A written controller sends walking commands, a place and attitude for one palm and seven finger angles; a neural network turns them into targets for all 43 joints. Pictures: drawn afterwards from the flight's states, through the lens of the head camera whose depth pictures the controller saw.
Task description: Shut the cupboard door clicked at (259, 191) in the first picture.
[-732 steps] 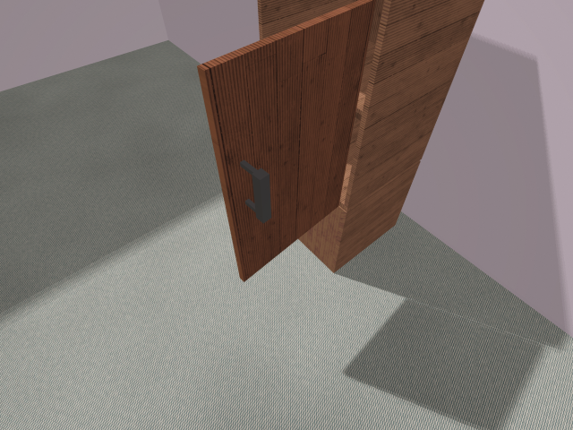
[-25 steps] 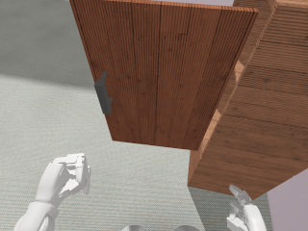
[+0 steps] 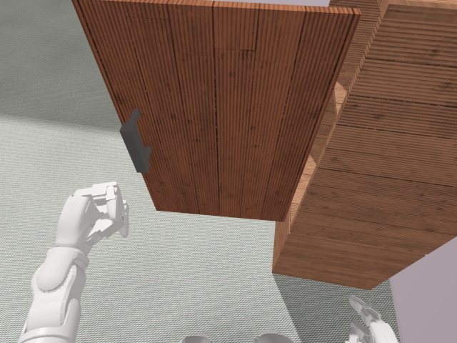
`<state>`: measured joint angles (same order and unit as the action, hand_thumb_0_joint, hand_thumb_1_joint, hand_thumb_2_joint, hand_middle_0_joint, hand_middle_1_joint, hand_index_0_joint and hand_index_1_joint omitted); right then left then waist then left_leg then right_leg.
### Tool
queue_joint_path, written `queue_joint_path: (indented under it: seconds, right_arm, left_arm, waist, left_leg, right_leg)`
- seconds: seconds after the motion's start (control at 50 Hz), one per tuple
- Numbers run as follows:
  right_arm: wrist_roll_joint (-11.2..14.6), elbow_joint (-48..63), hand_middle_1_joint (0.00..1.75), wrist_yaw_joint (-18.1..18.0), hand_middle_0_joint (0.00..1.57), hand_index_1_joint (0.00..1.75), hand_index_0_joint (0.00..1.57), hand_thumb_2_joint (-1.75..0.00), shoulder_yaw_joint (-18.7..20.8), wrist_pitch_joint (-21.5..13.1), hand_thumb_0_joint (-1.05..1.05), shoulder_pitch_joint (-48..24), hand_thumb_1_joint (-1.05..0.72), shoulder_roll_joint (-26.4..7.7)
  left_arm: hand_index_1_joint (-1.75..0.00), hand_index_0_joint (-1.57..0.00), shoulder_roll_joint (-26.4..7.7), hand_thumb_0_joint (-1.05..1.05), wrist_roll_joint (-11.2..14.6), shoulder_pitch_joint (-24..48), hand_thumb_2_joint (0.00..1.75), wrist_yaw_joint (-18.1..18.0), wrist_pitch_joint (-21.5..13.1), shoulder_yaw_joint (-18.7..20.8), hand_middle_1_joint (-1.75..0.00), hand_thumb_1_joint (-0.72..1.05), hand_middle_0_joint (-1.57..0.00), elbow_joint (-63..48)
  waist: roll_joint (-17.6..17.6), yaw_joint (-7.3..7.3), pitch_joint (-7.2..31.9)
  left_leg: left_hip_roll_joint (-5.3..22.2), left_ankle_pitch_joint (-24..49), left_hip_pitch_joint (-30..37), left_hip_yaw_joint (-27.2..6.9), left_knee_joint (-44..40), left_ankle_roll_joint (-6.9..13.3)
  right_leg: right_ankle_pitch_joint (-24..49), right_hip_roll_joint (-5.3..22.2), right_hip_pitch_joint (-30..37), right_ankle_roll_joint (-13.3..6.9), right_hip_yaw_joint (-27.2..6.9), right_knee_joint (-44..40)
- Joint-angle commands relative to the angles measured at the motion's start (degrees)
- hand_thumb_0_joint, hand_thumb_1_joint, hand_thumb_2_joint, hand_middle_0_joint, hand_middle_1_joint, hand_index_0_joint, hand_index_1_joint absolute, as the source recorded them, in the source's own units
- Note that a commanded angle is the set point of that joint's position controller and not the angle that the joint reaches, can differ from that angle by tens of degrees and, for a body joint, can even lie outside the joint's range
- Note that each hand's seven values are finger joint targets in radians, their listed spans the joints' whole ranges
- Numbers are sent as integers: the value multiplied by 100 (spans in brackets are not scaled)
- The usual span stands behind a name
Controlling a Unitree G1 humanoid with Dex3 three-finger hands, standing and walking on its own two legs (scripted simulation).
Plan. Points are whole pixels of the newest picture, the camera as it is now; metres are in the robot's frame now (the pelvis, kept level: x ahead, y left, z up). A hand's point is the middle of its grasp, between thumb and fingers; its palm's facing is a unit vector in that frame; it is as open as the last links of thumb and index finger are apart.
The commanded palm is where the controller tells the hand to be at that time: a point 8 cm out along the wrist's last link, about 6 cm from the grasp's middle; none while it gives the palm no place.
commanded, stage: bring the fist close to the handle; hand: left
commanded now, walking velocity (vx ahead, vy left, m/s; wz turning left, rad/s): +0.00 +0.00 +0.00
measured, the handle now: (139, 142) +0.47 +0.21 +0.06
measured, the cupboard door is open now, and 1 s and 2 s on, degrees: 94 94 78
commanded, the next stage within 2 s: push the door shut along its arc in 0.82 s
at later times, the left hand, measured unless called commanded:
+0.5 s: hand (146, 184) +0.37 +0.17 +0.06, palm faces -0.08 -1.00 +0.00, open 3.1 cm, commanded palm +0.34 +0.23 +0.06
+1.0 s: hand (140, 185) +0.37 +0.18 +0.07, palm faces -0.08 -1.00 -0.02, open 3.1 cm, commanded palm +0.35 +0.24 +0.06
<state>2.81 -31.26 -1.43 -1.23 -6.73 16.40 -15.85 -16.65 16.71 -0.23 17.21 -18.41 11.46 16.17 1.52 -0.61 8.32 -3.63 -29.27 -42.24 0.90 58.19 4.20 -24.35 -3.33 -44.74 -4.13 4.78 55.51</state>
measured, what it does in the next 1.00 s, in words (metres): stands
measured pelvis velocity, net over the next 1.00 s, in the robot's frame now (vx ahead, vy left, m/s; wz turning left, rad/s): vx -0.01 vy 0.01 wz -0.01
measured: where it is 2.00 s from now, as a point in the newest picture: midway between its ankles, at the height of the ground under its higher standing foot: outside the picture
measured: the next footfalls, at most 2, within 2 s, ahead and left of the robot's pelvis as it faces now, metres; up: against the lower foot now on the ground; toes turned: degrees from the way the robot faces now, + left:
none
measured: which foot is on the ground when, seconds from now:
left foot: down 0.00-1.00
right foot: down 0.00-1.00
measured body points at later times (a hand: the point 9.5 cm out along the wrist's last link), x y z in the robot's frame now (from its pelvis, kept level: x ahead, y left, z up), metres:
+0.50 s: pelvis -0.01 +0.01 +0.00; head +0.06 +0.01 +0.45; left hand +0.37 +0.22 +0.07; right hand +0.12 -0.24 -0.10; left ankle -0.01 +0.07 -0.67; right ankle +0.03 -0.08 -0.67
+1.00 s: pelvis -0.01 +0.01 +0.00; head +0.05 +0.02 +0.45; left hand +0.37 +0.23 +0.07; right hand +0.12 -0.25 -0.10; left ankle -0.01 +0.07 -0.67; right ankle +0.03 -0.08 -0.67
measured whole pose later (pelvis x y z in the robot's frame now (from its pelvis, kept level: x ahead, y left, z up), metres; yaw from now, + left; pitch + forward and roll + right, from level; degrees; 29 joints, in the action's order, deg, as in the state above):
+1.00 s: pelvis -0.01 +0.01 +0.00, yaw -1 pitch +14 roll -1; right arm 2.9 -34.0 -0.6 -1.0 -2.1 15.4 -15.3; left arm -16.7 12.8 20.7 15.0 -21.9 10.1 37.8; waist 1.0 -2.1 7.6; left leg -3.9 -27.9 -43.6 1.8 57.5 5.0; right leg -22.7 -3.0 -46.1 -3.4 4.0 54.8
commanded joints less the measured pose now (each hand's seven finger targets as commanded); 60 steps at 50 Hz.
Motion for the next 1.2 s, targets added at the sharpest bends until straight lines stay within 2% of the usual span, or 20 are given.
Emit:
queue_joint_path:
  seconds: [0.0, 0.04, 0.14, 0.22, 0.28, 0.34, 0.4, 0.44, 0.54, 0.6, 0.66, 0.7, 0.74, 0.8, 0.84, 0.86, 0.94, 1.02, 1.14, 1.18]
  right_arm:
    - [82, 823, 30, -80, 20, 30, 20, -90, 320, -256, 0, -195, -90, -749]
    - [57, 766, 30, -127, 20, 30, 20, -90, 312, -244, 0, -210, -90, -769]
    - [27, 585, 30, -134, 20, 30, 20, -90, 272, -221, 0, -215, -90, -712]
    - [61, 525, 30, -71, 20, 30, 20, -90, 273, -121, 0, -155, -90, -728]
    - [73, 531, 30, -37, 20, 30, 20, -90, 291, -60, 0, -48, -90, -764]
    - [52, 521, 30, -43, 20, 30, 20, -90, 306, 2, 0, 14, -90, -816]
    - [32, 458, 30, -25, 20, 30, 20, -90, 315, -2, 0, 18, -90, -773]
    - [-7, 442, 30, 3, 20, 30, 20, -90, 331, 30, 0, 58, -90, -814]
    - [-9, 480, 30, 124, 20, 30, 20, -90, 349, 150, 0, 116, -90, -764]
    - [24, 513, 30, 133, 20, 30, 20, -90, 357, 238, 0, 120, -90, -764]
    - [42, 543, 30, 83, 20, 30, 20, -90, 360, 243, 0, 67, -90, -785]
    - [42, 485, 30, 41, 20, 30, 20, -90, 363, 218, 0, 50, -90, -772]
    - [15, 441, 30, 1, 20, 30, 20, -90, 367, 192, 0, 49, -90, -800]
    - [14, 362, 30, -5, 20, 30, 20, -90, 344, 162, 0, 29, -90, -759]
    - [14, 312, 30, -3, 20, 30, 20, -90, 357, 170, 0, 71, -90, -796]
    - [23, 349, 30, 9, 20, 30, 20, -90, 338, 172, 0, 39, -90, -770]
    - [53, 371, 30, 16, 20, 30, 20, -90, 326, 242, 0, 93, -90, -817]
    - [61, 345, 30, -39, 20, 30, 20, -90, 285, 290, 0, 85, -90, -819]
    - [36, 200, 30, -68, 20, 30, 20, -90, 288, 244, 0, 178, -90, -863]
    - [42, 93, 30, -52, 20, 30, 20, -90, 284, 264, 0, 271, -90, -876]
  left_arm:
    - [-150, -130, -797, 0, 75, 1493, 90, 136, -270, 129, -150, 90, -130, -877]
    - [-150, -130, -1141, 0, 116, 2049, 90, 50, -348, 419, -150, 90, -130, -1021]
    - [-150, -130, -1216, 0, 12, 2549, 90, -235, -632, 506, -150, 90, -130, -689]
    - [-150, -130, -902, 0, -138, 2623, 90, -191, -468, 199, -150, 90, -130, 210]
    - [-150, -130, -648, 0, -170, 3080, 90, -113, -293, -97, -150, 90, -130, 455]
    - [-150, -130, -910, 0, -157, 3459, 90, -177, -310, 137, -150, 90, -130, 546]
    - [-150, -130, -802, 0, -170, 4111, 90, -344, -547, 84, -150, 90, -130, 429]
    - [-150, -130, -1157, 0, -227, 3783, 90, -454, -681, 427, -150, 90, -130, 477]
    - [-150, -130, -979, 0, -358, 2995, 90, -481, -705, 338, -150, 90, -130, 630]
    - [-150, -130, -794, 0, -342, 2980, 90, -402, -573, 184, -150, 90, -130, 780]
    - [-150, -130, -800, 0, -258, 3383, 90, -375, -590, 164, -150, 90, -130, 611]
    - [-150, -130, -782, 0, -226, 3844, 90, -388, -697, 103, -150, 90, -130, 493]
    - [-150, -130, -1027, 0, -252, 4010, 90, -430, -831, 254, -150, 90, -130, 367]
    - [-150, -130, -937, 0, -288, 4041, 90, -408, -943, 166, -150, 90, -130, 535]
    - [-150, -130, -1125, 0, -312, 3908, 90, -382, -920, 289, -150, 90, -130, 676]
    - [-150, -130, -909, 0, -320, 3816, 90, -343, -870, 104, -150, 90, -130, 756]
    - [-150, -130, -973, 0, -273, 3755, 90, -207, -611, 150, -150, 90, -130, 1268]
    - [-150, -130, -1261, 0, -272, 4636, 90, -112, -638, 311, -150, 90, -130, 1579]
    - [-150, -130, -1377, 0, -298, 5722, 90, 114, -974, 181, -150, 90, -130, 1671]
    - [-150, -130, -1348, 0, -307, 5800, 90, 208, -912, 152, -150, 90, -130, 2157]
  waist:
    - [-23, -87, 1344]
    - [12, -63, 1521]
    - [91, -61, 1667]
    - [69, -121, 1359]
    - [56, -202, 1449]
    - [-27, -165, 1555]
    - [53, -209, 1834]
    - [130, -33, 2018]
    - [75, 62, 1970]
    - [-145, -44, 1519]
    - [-174, -132, 1431]
    - [-119, -217, 1515]
    - [-28, -205, 1747]
    - [232, -184, 1839]
    - [264, -148, 1913]
    - [317, -161, 1853]
    - [-42, -206, 1486]
    - [-248, -327, 1332]
    - [502, -417, 2190]
    - [319, -489, 2118]
  left_leg:
    - [267, 1538, -49, -380, -798, -283]
    - [290, 1570, 17, -408, -788, -281]
    - [313, 1688, 201, -452, -843, -309]
    - [319, 1486, 97, -447, -948, -333]
    - [338, 1554, 289, -523, -979, -347]
    - [356, 1628, 384, -570, -975, -358]
    - [371, 1792, 627, -613, -935, -398]
    - [372, 1975, 707, -619, -933, -441]
    - [381, 2499, 640, -518, -969, -443]
    - [381, 2126, 372, -467, -1048, -396]
    - [364, 1700, 350, -484, -1084, -354]
    - [350, 1488, 383, -488, -1031, -326]
    - [349, 1460, 495, -518, -975, -321]
    - [354, 1623, 650, -567, -980, -382]
    - [368, 1725, 722, -594, -965, -400]
    - [364, 1782, 729, -583, -992, -406]
    - [353, 1562, 384, -553, -1029, -356]
    - [320, 1194, 12, -497, -943, -279]
    - [352, 1702, 757, -642, -741, -369]
    - [379, 1740, 699, -684, -713, -382]
  right_leg:
    - [1399, 387, 1698, 233, -877, -784]
    - [1399, 359, 1759, 207, -871, -735]
    - [1498, 297, 1624, 191, -743, -593]
    - [1300, 304, 1372, 195, -666, -658]
    - [1327, 301, 1234, 190, -589, -669]
    - [1352, 279, 1233, 165, -556, -646]
    - [1434, 275, 1127, 174, -531, -563]
    - [1531, 249, 1228, 139, -525, -492]
    - [1966, 248, 1446, 161, -545, -483]
    - [1749, 252, 1371, 182, -540, -613]
    - [1459, 264, 1339, 170, -566, -700]
    - [1302, 266, 1275, 183, -612, -723]
    - [1255, 255, 1258, 176, -633, -674]
    - [1338, 254, 1164, 158, -587, -593]
    - [1386, 236, 1157, 147, -579, -581]
    - [1425, 254, 1123, 154, -560, -586]
    - [1344, 252, 1169, 163, -567, -696]
    - [1127, 293, 1210, 182, -687, -752]
    - [1369, 252, 829, 136, -612, -487]
    - [1349, 237, 693, 155, -563, -483]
